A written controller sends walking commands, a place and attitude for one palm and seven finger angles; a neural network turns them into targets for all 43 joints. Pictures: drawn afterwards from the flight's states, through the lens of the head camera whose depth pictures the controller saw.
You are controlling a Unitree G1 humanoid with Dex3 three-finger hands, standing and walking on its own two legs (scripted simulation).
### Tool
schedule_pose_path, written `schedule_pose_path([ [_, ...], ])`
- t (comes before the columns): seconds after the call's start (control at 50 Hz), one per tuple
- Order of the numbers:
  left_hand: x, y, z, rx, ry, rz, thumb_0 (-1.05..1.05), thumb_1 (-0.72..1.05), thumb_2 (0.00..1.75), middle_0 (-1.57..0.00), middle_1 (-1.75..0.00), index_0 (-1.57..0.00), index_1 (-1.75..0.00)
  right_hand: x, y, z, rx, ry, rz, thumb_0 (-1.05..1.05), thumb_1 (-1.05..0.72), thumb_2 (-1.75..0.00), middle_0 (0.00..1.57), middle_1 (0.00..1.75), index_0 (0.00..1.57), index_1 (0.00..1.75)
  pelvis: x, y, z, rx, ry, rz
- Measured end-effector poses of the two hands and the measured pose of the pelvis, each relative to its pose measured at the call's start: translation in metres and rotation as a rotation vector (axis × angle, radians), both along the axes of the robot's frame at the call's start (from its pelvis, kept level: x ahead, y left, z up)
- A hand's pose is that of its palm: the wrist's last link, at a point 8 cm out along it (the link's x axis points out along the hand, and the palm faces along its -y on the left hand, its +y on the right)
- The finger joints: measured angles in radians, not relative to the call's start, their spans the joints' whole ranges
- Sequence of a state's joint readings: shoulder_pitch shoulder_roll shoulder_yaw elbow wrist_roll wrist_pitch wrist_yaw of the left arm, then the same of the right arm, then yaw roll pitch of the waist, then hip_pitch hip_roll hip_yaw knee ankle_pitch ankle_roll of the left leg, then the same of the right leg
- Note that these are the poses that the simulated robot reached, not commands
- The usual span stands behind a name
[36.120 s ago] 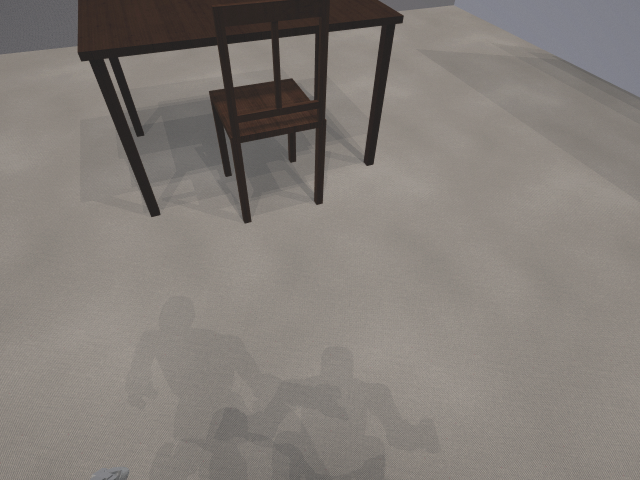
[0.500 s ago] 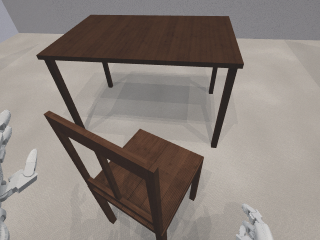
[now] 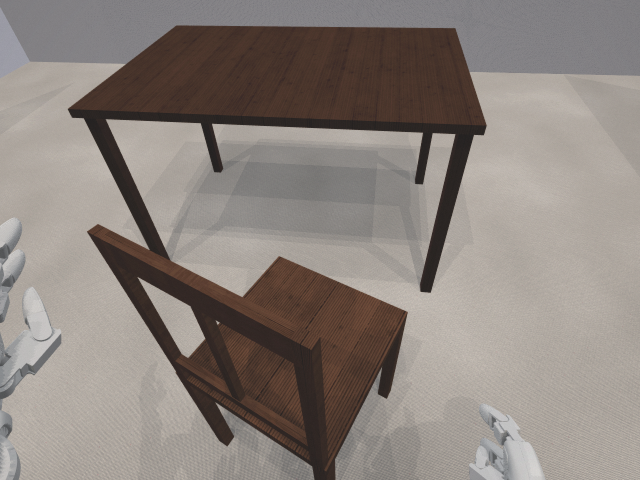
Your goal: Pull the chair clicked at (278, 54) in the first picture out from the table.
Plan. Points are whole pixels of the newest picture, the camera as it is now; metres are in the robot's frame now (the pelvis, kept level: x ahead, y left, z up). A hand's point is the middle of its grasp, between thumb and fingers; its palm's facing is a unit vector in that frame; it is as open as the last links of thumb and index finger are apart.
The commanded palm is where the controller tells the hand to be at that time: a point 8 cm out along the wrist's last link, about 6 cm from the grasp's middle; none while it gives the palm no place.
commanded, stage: step back with the hand held close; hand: left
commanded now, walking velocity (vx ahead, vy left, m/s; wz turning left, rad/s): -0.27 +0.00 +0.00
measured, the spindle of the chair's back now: (222, 357) +0.32 +0.21 -0.09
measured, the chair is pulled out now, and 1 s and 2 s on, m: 0.54 0.54 0.54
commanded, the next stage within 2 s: stop stepping back and stand still in 1.96 s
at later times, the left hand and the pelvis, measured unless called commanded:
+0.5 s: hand (52, 382) +0.15 +0.26 +0.16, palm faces +0.41 -0.76 -0.51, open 7.4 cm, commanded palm +0.10 +0.29 +0.18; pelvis -0.05 -0.01 +0.00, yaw -1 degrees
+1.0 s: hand (17, 432) +0.11 +0.26 +0.16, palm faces +0.48 -0.72 -0.50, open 7.4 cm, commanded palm +0.05 +0.29 +0.18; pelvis -0.09 -0.01 -0.02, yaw +0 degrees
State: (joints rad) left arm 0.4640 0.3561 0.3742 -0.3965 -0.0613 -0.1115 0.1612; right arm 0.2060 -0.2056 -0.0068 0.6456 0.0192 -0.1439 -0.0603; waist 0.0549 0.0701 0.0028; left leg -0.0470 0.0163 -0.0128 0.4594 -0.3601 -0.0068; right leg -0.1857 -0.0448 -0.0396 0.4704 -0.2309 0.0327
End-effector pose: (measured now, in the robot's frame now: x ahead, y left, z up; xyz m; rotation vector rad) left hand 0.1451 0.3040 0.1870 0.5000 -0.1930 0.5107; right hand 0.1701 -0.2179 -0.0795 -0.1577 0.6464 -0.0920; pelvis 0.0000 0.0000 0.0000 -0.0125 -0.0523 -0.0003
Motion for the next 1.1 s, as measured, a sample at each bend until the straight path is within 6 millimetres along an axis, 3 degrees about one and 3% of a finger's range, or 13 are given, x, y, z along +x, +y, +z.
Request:
schedule_pose_path([
  [0.26, 0.006, -0.017, -0.010, 0.072, 0.105, -0.145, 0.01, 0.89, 0.90, -0.21, -0.30, -0.21, -0.30, -0.024, -0.014, -0.002, -0.048, 0.099, -0.052, 0.01, -0.90, -0.90, 0.20, 0.30, 0.20, 0.30, -0.020, 0.003, 0.000, 0.013, 0.055, -0.024],
  [0.4, -0.013, -0.013, 0.000, 0.133, 0.083, -0.136, 0.01, 0.89, 0.90, -0.21, -0.30, -0.21, -0.30, -0.044, -0.021, -0.003, -0.049, 0.116, -0.093, 0.01, -0.90, -0.90, 0.20, 0.30, 0.20, 0.30, -0.035, -0.001, -0.002, 0.018, 0.058, -0.024],
  [0.62, -0.056, -0.018, -0.013, 0.063, 0.042, -0.080, 0.01, 0.89, 0.90, -0.21, -0.30, -0.21, -0.30, -0.077, -0.028, -0.002, -0.076, 0.100, -0.067, 0.01, -0.90, -0.90, 0.20, 0.30, 0.20, 0.30, -0.068, -0.008, -0.006, 0.016, 0.061, -0.019],
  [0.82, -0.072, -0.010, -0.002, 0.132, -0.012, -0.084, 0.01, 0.89, 0.90, -0.21, -0.30, -0.21, -0.30, -0.112, -0.028, -0.006, -0.092, 0.124, -0.069, 0.01, -0.90, -0.90, 0.20, 0.30, 0.20, 0.30, -0.087, -0.006, -0.009, 0.014, 0.064, -0.003],
  [1.1, -0.077, -0.017, -0.008, 0.111, -0.042, -0.088, 0.01, 0.89, 0.90, -0.21, -0.30, -0.21, -0.30, -0.114, -0.027, -0.016, -0.091, 0.149, -0.040, 0.01, -0.90, -0.90, 0.20, 0.30, 0.20, 0.30, -0.094, -0.007, -0.013, 0.012, 0.085, 0.004],
])
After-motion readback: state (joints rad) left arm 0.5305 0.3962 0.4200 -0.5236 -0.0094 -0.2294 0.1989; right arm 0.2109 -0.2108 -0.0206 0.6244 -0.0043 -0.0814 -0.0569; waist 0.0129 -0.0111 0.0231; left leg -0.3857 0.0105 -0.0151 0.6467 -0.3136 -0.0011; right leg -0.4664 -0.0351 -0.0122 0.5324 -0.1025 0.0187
